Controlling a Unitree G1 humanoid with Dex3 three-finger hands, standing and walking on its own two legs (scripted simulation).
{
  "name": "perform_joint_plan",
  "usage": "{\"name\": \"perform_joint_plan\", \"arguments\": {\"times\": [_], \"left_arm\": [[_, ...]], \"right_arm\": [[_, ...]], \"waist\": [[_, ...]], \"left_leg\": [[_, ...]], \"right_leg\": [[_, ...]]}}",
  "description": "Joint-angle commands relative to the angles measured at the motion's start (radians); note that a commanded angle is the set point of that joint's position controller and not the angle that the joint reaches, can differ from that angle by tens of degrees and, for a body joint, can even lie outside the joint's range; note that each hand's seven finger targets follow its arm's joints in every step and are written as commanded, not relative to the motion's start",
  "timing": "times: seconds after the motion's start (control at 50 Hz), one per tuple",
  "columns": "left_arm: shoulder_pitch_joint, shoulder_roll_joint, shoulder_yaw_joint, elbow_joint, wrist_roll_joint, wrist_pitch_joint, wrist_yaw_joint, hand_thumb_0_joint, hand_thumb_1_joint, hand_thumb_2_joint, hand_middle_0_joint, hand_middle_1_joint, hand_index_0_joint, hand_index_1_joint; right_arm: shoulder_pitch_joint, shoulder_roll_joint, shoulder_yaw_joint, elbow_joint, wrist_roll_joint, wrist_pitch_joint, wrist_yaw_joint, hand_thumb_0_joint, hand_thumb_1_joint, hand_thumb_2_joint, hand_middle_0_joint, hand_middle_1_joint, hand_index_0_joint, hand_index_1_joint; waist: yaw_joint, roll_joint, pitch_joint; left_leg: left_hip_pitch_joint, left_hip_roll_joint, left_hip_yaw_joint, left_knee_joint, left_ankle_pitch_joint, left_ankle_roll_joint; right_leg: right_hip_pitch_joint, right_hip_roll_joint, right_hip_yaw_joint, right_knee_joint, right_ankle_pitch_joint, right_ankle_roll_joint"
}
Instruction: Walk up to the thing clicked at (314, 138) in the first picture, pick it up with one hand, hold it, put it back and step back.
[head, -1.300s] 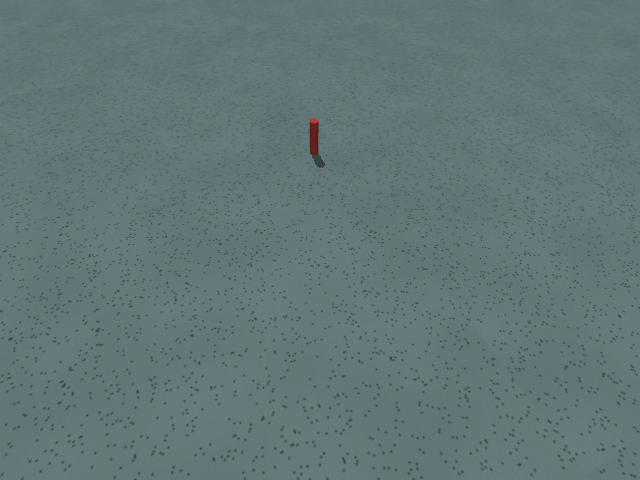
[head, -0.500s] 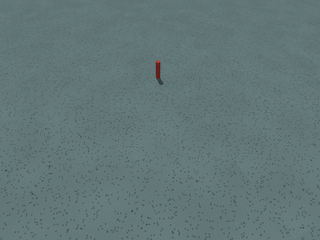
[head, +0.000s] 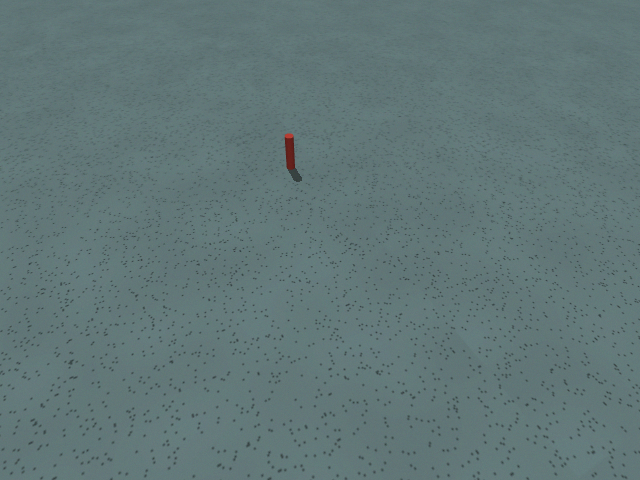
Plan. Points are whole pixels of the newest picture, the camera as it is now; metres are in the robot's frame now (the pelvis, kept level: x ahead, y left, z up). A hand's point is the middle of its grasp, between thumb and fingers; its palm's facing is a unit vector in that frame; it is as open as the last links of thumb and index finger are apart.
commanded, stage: walk up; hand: left
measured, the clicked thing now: (290, 152) +1.72 +0.15 -0.68
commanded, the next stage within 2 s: none
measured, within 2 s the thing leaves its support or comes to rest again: neither
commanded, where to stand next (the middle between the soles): +1.34 -0.08 m, yaw -4 degrees
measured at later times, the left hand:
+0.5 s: hand (164, 433) +0.23 +0.24 -0.15, palm faces -0.02 -0.94 -0.35, open 7.4 cm
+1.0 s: hand (223, 244) +0.59 +0.20 -0.12, palm faces -0.08 -0.89 -0.45, open 7.4 cm
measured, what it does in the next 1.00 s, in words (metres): walks ahead: right foot, then left foot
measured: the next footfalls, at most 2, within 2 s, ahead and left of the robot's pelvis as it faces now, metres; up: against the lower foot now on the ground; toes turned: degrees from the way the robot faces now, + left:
right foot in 0.10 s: +0.14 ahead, -0.17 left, +0.00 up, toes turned -5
left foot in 0.52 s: +0.41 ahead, +0.10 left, +0.00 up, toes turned +4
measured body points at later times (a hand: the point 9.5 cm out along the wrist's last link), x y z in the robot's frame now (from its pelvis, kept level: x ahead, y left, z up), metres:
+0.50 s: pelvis +0.21 -0.04 -0.01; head +0.22 -0.03 +0.44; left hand +0.24 +0.29 -0.13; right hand +0.31 -0.36 -0.11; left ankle +0.36 +0.10 -0.73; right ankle +0.10 -0.16 -0.74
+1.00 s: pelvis +0.47 -0.08 -0.02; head +0.48 -0.11 +0.43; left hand +0.59 +0.25 -0.09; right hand +0.49 -0.41 -0.15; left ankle +0.39 +0.08 -0.69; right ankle +0.54 -0.20 -0.74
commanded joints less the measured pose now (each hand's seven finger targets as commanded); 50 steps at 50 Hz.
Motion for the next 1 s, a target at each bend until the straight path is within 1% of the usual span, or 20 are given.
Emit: {"name": "perform_joint_plan", "arguments": {"times": [0.0,0.08,0.1,0.12,0.14,0.2,0.24,0.44,0.5,0.52,0.54,0.58,0.66,0.78,0.86,0.88,0.9,0.92,0.94,0.98], "left_arm": [[-0.104,0.199,0.045,-0.145,-0.010,-0.062,-0.021,0.000,0.900,0.900,-0.200,-0.300,-0.200,-0.300],[0.194,0.239,0.087,-0.050,-0.005,-0.068,-0.003,0.000,0.900,0.900,-0.200,-0.300,-0.200,-0.300],[0.327,0.328,0.118,-0.038,0.000,-0.075,0.018,0.000,0.900,0.900,-0.200,-0.300,-0.200,-0.300],[0.277,0.401,0.119,-0.088,0.002,-0.084,0.025,0.000,0.900,0.900,-0.200,-0.300,-0.200,-0.300],[0.158,0.404,0.109,-0.134,-0.014,-0.083,0.025,0.000,0.900,0.900,-0.200,-0.300,-0.200,-0.300],[0.013,0.296,0.079,-0.169,-0.036,-0.090,0.039,0.000,0.900,0.900,-0.200,-0.300,-0.200,-0.300],[0.031,0.274,0.066,-0.170,-0.037,-0.101,0.035,0.000,0.900,0.900,-0.200,-0.300,-0.200,-0.300],[0.075,0.295,0.064,-0.210,-0.034,-0.103,0.031,0.000,0.900,0.900,-0.200,-0.300,-0.200,-0.300],[0.126,0.227,0.038,-0.223,-0.038,-0.092,0.038,0.000,0.900,0.900,-0.200,-0.300,-0.200,-0.300],[0.159,0.144,0.014,-0.248,-0.055,-0.091,0.045,0.000,0.900,0.900,-0.200,-0.300,-0.200,-0.300],[0.152,0.216,0.030,-0.248,-0.058,-0.095,0.056,0.000,0.900,0.900,-0.200,-0.300,-0.200,-0.300],[0.099,0.263,0.028,-0.225,-0.054,-0.097,0.053,0.000,0.900,0.900,-0.200,-0.300,-0.200,-0.300],[0.150,0.222,0.033,-0.179,-0.046,-0.083,0.014,0.000,0.900,0.900,-0.200,-0.300,-0.200,-0.300],[0.030,0.206,0.046,-0.207,-0.029,-0.082,-0.015,0.000,0.900,0.900,-0.200,-0.300,-0.200,-0.300],[0.107,0.220,0.064,-0.162,-0.024,-0.089,-0.006,0.000,0.900,0.900,-0.200,-0.300,-0.200,-0.300],[0.200,0.253,0.083,-0.133,-0.025,-0.096,0.006,0.000,0.900,0.900,-0.200,-0.300,-0.200,-0.300],[0.318,0.319,0.104,-0.115,-0.020,-0.107,0.024,0.000,0.900,0.900,-0.200,-0.300,-0.200,-0.300],[0.322,0.408,0.110,-0.145,-0.025,-0.117,0.036,0.000,0.900,0.900,-0.200,-0.300,-0.200,-0.300],[0.249,0.404,0.098,-0.165,-0.040,-0.113,0.038,0.000,0.900,0.900,-0.200,-0.300,-0.200,-0.300],[0.112,0.328,0.084,-0.194,-0.053,-0.112,0.046,0.000,0.900,0.900,-0.200,-0.300,-0.200,-0.300]], "right_arm": [[-0.108,-0.315,-0.077,-0.110,-0.005,-0.026,-0.008,0.000,-0.900,-0.900,0.200,0.300,0.200,0.300],[-0.170,-0.249,-0.050,-0.142,-0.006,-0.008,0.002,0.000,-0.900,-0.900,0.200,0.300,0.200,0.300],[-0.144,-0.173,-0.022,-0.164,0.002,-0.011,0.003,0.000,-0.900,-0.900,0.200,0.300,0.200,0.300],[-0.141,-0.172,-0.014,-0.192,0.019,-0.008,0.000,0.000,-0.900,-0.900,0.200,0.300,0.200,0.300],[-0.167,-0.262,-0.036,-0.175,0.015,-0.006,-0.004,0.000,-0.900,-0.900,0.200,0.300,0.200,0.300],[-0.034,-0.271,-0.035,-0.102,0.029,-0.006,0.009,0.000,-0.900,-0.900,0.200,0.300,0.200,0.300],[0.006,-0.255,-0.038,-0.091,0.026,0.001,0.026,0.000,-0.900,-0.900,0.200,0.300,0.200,0.300],[-0.123,-0.213,-0.048,-0.185,0.013,-0.014,0.046,0.000,-0.900,-0.900,0.200,0.300,0.200,0.300],[0.187,-0.292,-0.091,-0.110,-0.005,-0.028,0.017,0.000,-0.900,-0.900,0.200,0.300,0.200,0.300],[0.286,-0.372,-0.114,-0.118,-0.021,-0.034,0.002,0.000,-0.900,-0.900,0.200,0.300,0.200,0.300],[0.248,-0.419,-0.121,-0.150,0.021,-0.035,-0.001,0.000,-0.900,-0.900,0.200,0.300,0.200,0.300],[0.116,-0.357,-0.096,-0.185,0.045,-0.030,-0.007,0.000,-0.900,-0.900,0.200,0.300,0.200,0.300],[0.017,-0.292,-0.056,-0.219,0.035,-0.043,-0.004,0.000,-0.900,-0.900,0.200,0.300,0.200,0.300],[0.011,-0.313,-0.059,-0.232,0.033,-0.051,0.007,0.000,-0.900,-0.900,0.200,0.300,0.200,0.300],[-0.021,-0.289,-0.046,-0.237,0.036,-0.037,0.004,0.000,-0.900,-0.900,0.200,0.300,0.200,0.300],[0.008,-0.253,-0.032,-0.232,0.030,-0.035,0.001,0.000,-0.900,-0.900,0.200,0.300,0.200,0.300],[0.051,-0.185,-0.008,-0.236,0.032,-0.034,0.003,0.000,-0.900,-0.900,0.200,0.300,0.200,0.300],[0.068,-0.182,0.000,-0.251,0.041,-0.031,0.001,0.000,-0.900,-0.900,0.200,0.300,0.200,0.300],[0.020,-0.274,-0.027,-0.225,0.034,-0.017,-0.014,0.000,-0.900,-0.900,0.200,0.300,0.200,0.300],[0.064,-0.276,-0.028,-0.170,0.059,-0.012,-0.009,0.000,-0.900,-0.900,0.200,0.300,0.200,0.300]], "waist": [[0.001,0.201,0.065],[0.160,-0.046,-0.035],[0.222,-0.327,-0.080],[0.175,-0.335,-0.058],[0.132,-0.131,0.054],[0.028,-0.056,0.114],[0.020,-0.074,0.102],[0.043,-0.046,0.070],[-0.104,0.189,-0.100],[-0.131,0.385,-0.174],[-0.115,0.289,-0.193],[-0.055,0.102,-0.040],[0.006,0.179,0.047],[-0.002,0.183,0.047],[0.074,0.079,-0.001],[0.121,-0.037,-0.059],[0.171,-0.286,-0.101],[0.145,-0.341,-0.075],[0.128,-0.179,-0.017],[0.060,-0.092,0.034]], "left_leg": [[0.012,0.293,-0.250,-0.261,-0.266,0.173],[-0.396,0.106,0.023,0.202,-0.190,0.081],[-0.589,-0.020,0.089,0.572,-0.282,0.043],[-0.662,-0.062,-0.042,0.724,-0.291,0.006],[-0.617,0.034,-0.164,0.768,-0.202,-0.003],[-0.537,0.101,-0.162,0.674,-0.019,0.004],[-0.477,0.110,-0.130,0.591,0.039,-0.010],[-0.234,0.083,0.020,0.166,0.175,-0.023],[0.209,0.041,0.000,0.075,0.013,0.062],[0.370,0.312,-0.443,-0.024,-0.151,0.156],[0.328,0.443,-0.768,-0.193,-0.267,0.259],[0.117,0.393,-0.494,-0.167,-0.221,0.231],[-0.148,0.270,-0.175,-0.207,-0.067,0.175],[-0.163,0.256,-0.102,-0.198,-0.165,0.176],[-0.277,0.227,-0.041,-0.001,-0.117,0.124],[-0.330,0.180,-0.006,0.216,-0.023,0.097],[-0.431,0.064,0.075,0.564,-0.057,0.059],[-0.635,-0.053,0.015,0.764,-0.222,0.010],[-0.634,0.021,-0.105,0.844,-0.205,0.007],[-0.584,0.072,-0.169,0.786,-0.026,0.014]], "right_leg": [[-0.141,-0.078,0.010,-0.095,0.061,0.016],[0.493,0.041,-0.124,-0.240,0.227,0.020],[0.623,-0.092,0.153,-0.403,-0.074,-0.035],[0.484,-0.358,0.676,-0.659,-0.388,-0.162],[0.322,-0.403,0.725,-0.682,-0.464,-0.226],[0.202,-0.270,0.387,-0.629,-0.223,-0.155],[0.167,-0.224,0.260,-0.626,-0.079,-0.160],[0.132,-0.185,0.047,-0.481,0.244,-0.158],[-0.029,-0.066,-0.074,0.101,0.491,-0.089],[-0.270,0.053,-0.078,0.414,0.166,-0.027],[-0.358,0.104,0.052,0.501,-0.078,-0.038],[-0.349,-0.010,0.121,0.510,0.057,-0.032],[-0.183,-0.080,0.023,0.234,0.139,0.016],[-0.102,-0.076,-0.050,-0.101,0.293,0.015],[0.185,-0.031,-0.105,-0.150,0.328,0.000],[0.339,-0.019,-0.068,-0.169,0.241,-0.015],[0.435,-0.135,0.130,-0.333,-0.033,-0.037],[0.459,-0.381,0.660,-0.568,-0.152,-0.131],[0.346,-0.421,0.711,-0.575,-0.204,-0.186],[0.252,-0.303,0.412,-0.548,-0.091,-0.145]]}}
